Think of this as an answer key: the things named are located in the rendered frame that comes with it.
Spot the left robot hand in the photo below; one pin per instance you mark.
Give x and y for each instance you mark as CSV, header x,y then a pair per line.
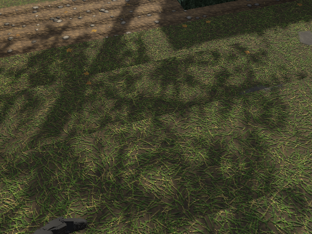
x,y
63,225

